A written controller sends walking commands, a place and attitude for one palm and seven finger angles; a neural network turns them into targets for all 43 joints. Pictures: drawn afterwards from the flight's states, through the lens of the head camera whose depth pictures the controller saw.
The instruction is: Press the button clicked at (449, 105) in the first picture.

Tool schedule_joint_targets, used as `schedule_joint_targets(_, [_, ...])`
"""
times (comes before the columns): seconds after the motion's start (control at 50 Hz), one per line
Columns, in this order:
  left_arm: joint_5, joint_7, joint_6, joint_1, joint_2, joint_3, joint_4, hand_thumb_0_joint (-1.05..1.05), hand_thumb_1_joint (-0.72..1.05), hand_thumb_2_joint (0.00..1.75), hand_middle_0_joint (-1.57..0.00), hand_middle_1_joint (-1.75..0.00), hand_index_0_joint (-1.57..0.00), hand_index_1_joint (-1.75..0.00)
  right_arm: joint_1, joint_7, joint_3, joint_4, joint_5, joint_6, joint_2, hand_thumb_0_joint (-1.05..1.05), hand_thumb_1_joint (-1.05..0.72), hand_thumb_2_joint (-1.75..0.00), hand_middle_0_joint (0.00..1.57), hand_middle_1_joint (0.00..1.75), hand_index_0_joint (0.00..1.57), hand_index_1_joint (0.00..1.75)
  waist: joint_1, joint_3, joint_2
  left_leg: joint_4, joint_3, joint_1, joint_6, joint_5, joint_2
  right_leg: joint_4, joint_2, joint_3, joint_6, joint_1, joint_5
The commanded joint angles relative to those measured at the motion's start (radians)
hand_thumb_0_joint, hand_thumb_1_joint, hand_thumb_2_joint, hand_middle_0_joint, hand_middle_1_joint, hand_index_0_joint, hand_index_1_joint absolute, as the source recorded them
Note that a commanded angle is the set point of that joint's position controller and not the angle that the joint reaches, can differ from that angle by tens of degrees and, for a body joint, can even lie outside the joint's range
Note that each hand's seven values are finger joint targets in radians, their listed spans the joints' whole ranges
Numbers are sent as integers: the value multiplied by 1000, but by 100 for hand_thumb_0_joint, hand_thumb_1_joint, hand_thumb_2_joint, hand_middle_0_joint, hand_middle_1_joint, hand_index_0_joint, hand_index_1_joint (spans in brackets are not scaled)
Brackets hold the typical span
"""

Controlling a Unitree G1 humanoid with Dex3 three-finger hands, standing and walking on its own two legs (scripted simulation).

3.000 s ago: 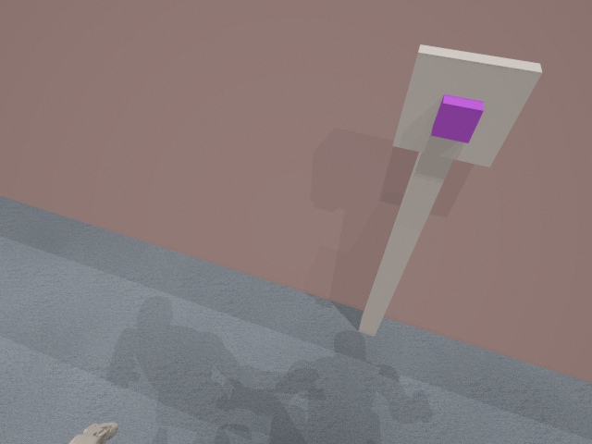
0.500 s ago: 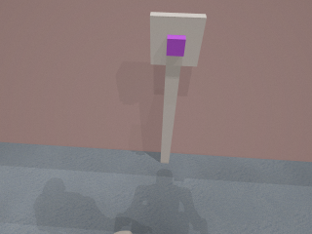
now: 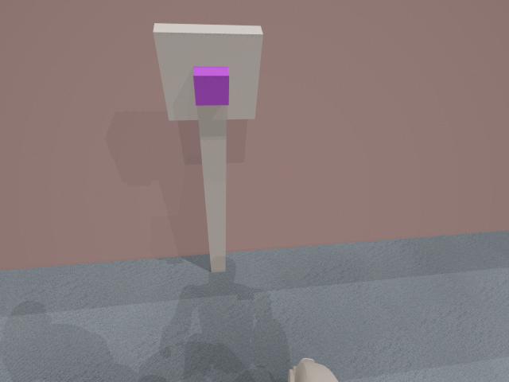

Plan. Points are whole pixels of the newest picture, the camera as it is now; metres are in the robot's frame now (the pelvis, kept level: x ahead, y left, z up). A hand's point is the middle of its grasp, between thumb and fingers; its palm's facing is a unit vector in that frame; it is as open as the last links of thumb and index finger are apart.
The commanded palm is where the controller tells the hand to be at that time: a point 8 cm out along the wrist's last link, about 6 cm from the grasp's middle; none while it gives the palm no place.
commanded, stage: come to a stop and stand still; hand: left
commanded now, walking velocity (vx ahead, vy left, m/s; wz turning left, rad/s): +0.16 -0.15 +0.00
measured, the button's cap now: (211, 85) +0.57 +0.09 +0.15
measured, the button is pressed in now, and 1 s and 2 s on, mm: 0 0 0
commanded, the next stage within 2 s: look again from close up in 1.34 s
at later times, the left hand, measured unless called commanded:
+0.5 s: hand out of the picture +0.13 +0.15 -0.20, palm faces +0.11 -0.97 -0.20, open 7.3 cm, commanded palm none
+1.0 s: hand out of the picture +0.03 +0.14 -0.18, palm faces +0.04 -0.98 -0.19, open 7.4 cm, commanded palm none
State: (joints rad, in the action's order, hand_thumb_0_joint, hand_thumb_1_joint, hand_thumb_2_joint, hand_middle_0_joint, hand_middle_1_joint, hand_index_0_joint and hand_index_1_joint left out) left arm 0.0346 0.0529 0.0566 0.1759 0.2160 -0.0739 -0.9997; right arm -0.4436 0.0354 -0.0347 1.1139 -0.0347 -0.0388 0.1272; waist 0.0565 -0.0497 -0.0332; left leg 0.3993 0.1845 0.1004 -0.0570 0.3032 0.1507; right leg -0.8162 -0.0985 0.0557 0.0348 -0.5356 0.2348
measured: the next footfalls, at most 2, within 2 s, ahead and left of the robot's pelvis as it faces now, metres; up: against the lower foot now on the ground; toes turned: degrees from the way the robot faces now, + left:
right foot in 0.10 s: +0.13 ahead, -0.17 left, +0.00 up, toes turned -7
left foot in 0.50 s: +0.13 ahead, +0.06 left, +0.00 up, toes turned +7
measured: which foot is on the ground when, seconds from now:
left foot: down 0.00-0.08, up 0.10-0.48, down 0.50-1.00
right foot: up 0.00-0.08, down 0.10-0.50, up 0.52-0.86, down 0.88-1.00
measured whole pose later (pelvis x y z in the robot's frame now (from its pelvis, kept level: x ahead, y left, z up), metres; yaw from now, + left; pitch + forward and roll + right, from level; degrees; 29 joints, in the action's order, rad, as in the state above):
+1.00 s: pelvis +0.05 -0.03 +0.00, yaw +0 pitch -2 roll +1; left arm 0.02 -0.03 0.01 0.32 0.14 0.00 -1.11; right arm -0.26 0.02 -0.03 1.11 -0.01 0.02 0.18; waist 0.01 0.00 0.01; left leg 0.40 0.14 0.23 0.05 0.15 -0.01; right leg -0.46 -0.05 0.03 0.02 -0.14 0.29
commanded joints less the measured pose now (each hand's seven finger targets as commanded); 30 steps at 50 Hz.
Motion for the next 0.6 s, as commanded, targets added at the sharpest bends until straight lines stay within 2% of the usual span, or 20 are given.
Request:
schedule_joint_targets(0.0, [-7, 1, -53, -45, 7, -1, 67, 0, 90, 90, -20, -30, -20, -30, -26, 6, -66, -31, -4, -7, 229, 0, -90, -90, 20, 30, 20, 30, -11, -3, 237, -61, -122, 86, 135, -210, 186, 239, 54, 76, -21, 182, 16])
schedule_joint_targets(0.02, [-6, -3, -61, 32, 27, -8, 39, 0, 90, 90, -20, -30, -20, -30, -16, 3, -67, -29, 0, -3, 227, 0, -90, -90, 20, 30, 20, 30, -50, 37, 187, 30, -100, 118, 106, -214, 154, 328, 85, 104, -30, 319, -37])
schedule_joint_targets(0.04, [-5, -11, -74, 163, 80, -19, -7, 0, 90, 90, -20, -30, -20, -30, -22, -4, -64, -25, 9, -4, 211, 0, -90, -90, 20, 30, 20, 30, -110, 117, 81, 204, -44, 194, 71, -210, 103, 383, 62, 70, -52, 529, -60])
schedule_joint_targets(0.06, [0, -31, -91, 279, 197, -47, -41, 0, 90, 90, -20, -30, -20, -30, -65, -14, -43, -41, 21, -4, 123, 0, -90, -90, 20, 30, 20, 30, -144, 238, -230, 511, 28, 444, 29, 125, -8, 440, -209, -223, -134, 797, -89])
schedule_joint_targets(0.08, [-23, -48, -91, 322, 237, -43, -48, 0, 90, 90, -20, -30, -20, -30, 8, -7, -21, -89, 26, 10, 99, 0, -90, -90, 20, 30, 20, 30, -149, 250, -208, 698, -92, 490, 30, 356, -65, 489, -342, -393, -181, 711, -350])
schedule_joint_targets(0.1, [-20, -64, -94, 243, 198, -36, -41, 0, 90, 90, -20, -30, -20, -30, 22, 0, -22, -80, 27, 17, 85, 0, -90, -90, 20, 30, 20, 30, -128, 225, -197, 725, -164, 450, 36, 310, -32, 476, -319, -308, -199, 592, -488])
schedule_joint_targets(0.12, [-19, -72, -94, 147, 145, -17, -29, 0, 90, 90, -20, -30, -20, -30, 18, 3, -19, -67, 25, 20, 79, 0, -90, -90, 20, 30, 20, 30, -89, 157, -181, 713, -170, 426, 29, 266, -14, 459, -290, -252, -206, 510, -577])
schedule_joint_targets(0.14, [-16, -78, -95, 69, 102, 0, -14, 0, 90, 90, -20, -30, -20, -30, 8, 4, -17, -40, 24, 26, 83, 0, -90, -90, 20, 30, 20, 30, -55, 118, -109, 661, -176, 368, 22, 210, -2, 440, -249, -166, -200, 434, -646])
schedule_joint_targets(0.16, [-12, -84, -92, 35, 81, 10, -9, 0, 90, 90, -20, -30, -20, -30, 5, 4, -14, -23, 26, 35, 61, 0, -90, -90, 20, 30, 20, 30, -39, 97, -69, 591, -165, 315, 16, 187, -16, 427, -224, -113, -188, 368, -702])
schedule_joint_targets(0.18, [-7, -91, -85, 14, 83, 9, -2, 0, 90, 90, -20, -30, -20, -30, -11, 4, -16, -21, 31, 44, 44, 0, -90, -90, 20, 30, 20, 30, -30, 91, -81, 533, -153, 284, 16, 173, -33, 418, -219, -85, -191, 340, -694])
schedule_joint_targets(0.22, [-8, -96, -73, 23, 87, 2, 10, 0, 90, 90, -20, -30, -20, -30, 10, 0, -19, -33, 25, 64, 49, 0, -90, -90, 20, 30, 20, 30, -42, 80, -99, 511, -133, 281, 10, 134, -62, 435, -223, -86, -200, 315, -634])
schedule_joint_targets(0.32, [-3, -107, -56, 27, 123, -17, 35, 0, 90, 90, -20, -30, -20, -30, 141, -13, -39, -116, 17, 80, 95, 0, -90, -90, 20, 30, 20, 30, -68, 61, -123, 508, -163, 329, 10, 138, -85, 427, -265, -128, -236, 334, -661])
schedule_joint_targets(0.38, [1, -107, -52, 19, 137, -21, 52, 0, 90, 90, -20, -30, -20, -30, 173, -17, -42, -147, 20, 77, 100, 0, -90, -90, 20, 30, 20, 30, -59, 83, -110, 402, -160, 279, 14, 110, -93, 401, -259, -133, -227, 340, -620])
schedule_joint_targets(0.42, [-4, -103, -47, 9, 142, -22, 62, 0, 90, 90, -20, -30, -20, -30, 150, -18, -41, -150, 19, 69, 103, 0, -90, -90, 20, 30, 20, 30, -41, 107, -110, 219, -132, 175, 17, -12, -107, 349, -217, -106, -184, 322, -530])
schedule_joint_targets(0.44, [-10, -100, -44, 14, 132, -20, 59, 0, 90, 90, -20, -30, -20, -30, 132, -18, -42, -144, 17, 62, 110, 0, -90, -90, 20, 30, 20, 30, -28, 115, -83, 90, -119, 81, 25, -146, -105, 304, -179, -84, -147, 283, -447])
schedule_joint_targets(0.46, [-15, -95, -37, 45, 96, -14, 66, 0, 90, 90, -20, -30, -20, -30, 128, -17, -48, -151, 11, 51, 165, 0, -90, -90, 20, 30, 20, 30, -34, 146, 61, 24, -230, -15, 68, -379, 11, 209, -92, -22, -86, 208, -239])
schedule_joint_targets(0.48, [-17, -92, -31, 81, 41, 1, 74, 0, 90, 90, -20, -30, -20, -30, 151, -19, -54, -176, 9, 48, 231, 0, -90, -90, 20, 30, 20, 30, -50, 148, 294, -26, -399, -14, 158, -662, 185, 73, 22, 58, -22, 144, 179])
schedule_joint_targets(0.5, [-12, -100, -20, 59, 52, 6, 69, 0, 90, 90, -20, -30, -20, -30, 188, -10, -53, -185, 10, 49, 235, 0, -90, -90, 20, 30, 20, 30, -31, 137, 320, -83, -427, 64, 215, -656, 205, -106, 67, -15, -11, 146, 383])
schedule_joint_targets(0.54, [-10, -93, -19, 60, 64, -3, 47, 0, 90, 90, -20, -30, -20, -30, 263, 6, -39, -206, 7, 45, 207, 0, -90, -90, 20, 30, 20, 30, -57, 86, 211, -76, -377, 94, 248, -552, 164, -256, 58, -98, -20, 93, 314])
schedule_joint_targets(0.58, [-8, -85, -25, 109, 54, 1, 17, 0, 90, 90, -20, -30, -20, -30, 288, 6, -26, -209, 12, 36, 178, 0, -90, -90, 20, 30, 20, 30, -75, 103, 109, -60, -294, 38, 232, -569, 118, -269, 51, -90, -11, 83, 232])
